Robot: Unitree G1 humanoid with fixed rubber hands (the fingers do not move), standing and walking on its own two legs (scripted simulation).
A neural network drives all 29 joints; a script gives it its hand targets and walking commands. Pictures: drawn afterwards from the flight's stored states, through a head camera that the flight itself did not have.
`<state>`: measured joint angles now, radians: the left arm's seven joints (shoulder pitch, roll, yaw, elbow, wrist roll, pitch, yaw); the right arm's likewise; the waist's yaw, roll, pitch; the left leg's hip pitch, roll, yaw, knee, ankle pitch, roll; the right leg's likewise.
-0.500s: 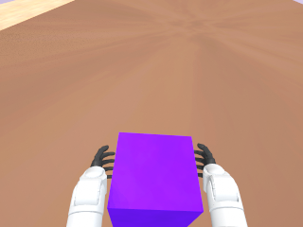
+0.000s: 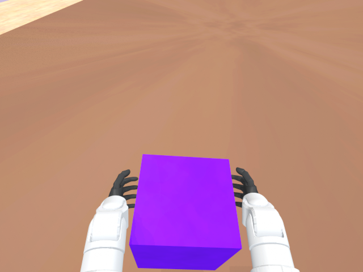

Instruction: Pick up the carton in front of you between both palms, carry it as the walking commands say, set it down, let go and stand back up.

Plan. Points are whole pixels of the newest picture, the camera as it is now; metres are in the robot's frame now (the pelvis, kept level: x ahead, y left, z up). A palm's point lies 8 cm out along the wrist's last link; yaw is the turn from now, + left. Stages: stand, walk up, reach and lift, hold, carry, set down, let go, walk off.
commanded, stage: carry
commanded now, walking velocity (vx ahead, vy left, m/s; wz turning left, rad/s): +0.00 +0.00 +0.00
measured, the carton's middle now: (181, 216) +0.31 +0.00 -0.05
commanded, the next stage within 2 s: hold in 0.30 s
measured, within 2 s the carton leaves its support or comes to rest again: neither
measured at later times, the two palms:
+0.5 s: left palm (97, 219) +0.25 +0.18 +0.04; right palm (234, 196) +0.30 -0.11 +0.05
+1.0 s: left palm (116, 217) +0.25 +0.14 +0.05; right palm (249, 187) +0.31 -0.15 +0.05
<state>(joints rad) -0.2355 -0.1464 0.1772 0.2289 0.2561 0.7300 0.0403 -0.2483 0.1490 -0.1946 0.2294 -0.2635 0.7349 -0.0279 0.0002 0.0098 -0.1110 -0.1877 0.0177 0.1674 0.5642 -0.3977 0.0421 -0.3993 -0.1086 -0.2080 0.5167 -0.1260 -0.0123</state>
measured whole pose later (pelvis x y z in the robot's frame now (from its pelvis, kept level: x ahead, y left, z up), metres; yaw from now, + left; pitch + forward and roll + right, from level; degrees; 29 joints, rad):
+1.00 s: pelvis -0.01 -0.07 +0.01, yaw +13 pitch -7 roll +0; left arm -0.30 -0.16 0.26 0.35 0.29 0.66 0.00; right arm -0.30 0.16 -0.24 0.26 -0.31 0.70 0.00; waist -0.02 0.05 0.04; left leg -0.02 0.02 -0.08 0.40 -0.27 0.00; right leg -0.15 0.01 -0.04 0.38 -0.11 -0.03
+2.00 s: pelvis -0.07 -0.04 -0.17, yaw +13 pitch +43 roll +1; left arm -0.85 -0.06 0.37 0.70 0.24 0.26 0.06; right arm -0.75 0.17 -0.57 0.46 -0.31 0.29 -0.04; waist -0.11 0.08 -0.21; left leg -1.63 -0.07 -0.01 1.44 -0.55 0.01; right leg -1.76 -0.03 0.05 1.31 -0.30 0.04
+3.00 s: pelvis -0.10 -0.03 -0.36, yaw +10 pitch +49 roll -4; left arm -1.43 0.28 0.00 1.12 0.10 0.23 0.10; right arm -1.22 -0.02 -0.63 0.78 -0.08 0.21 -0.07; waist -0.25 0.01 0.08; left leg -2.29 -0.09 -0.01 2.11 -0.67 0.03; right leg -2.40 0.00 0.06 1.89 -0.35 0.10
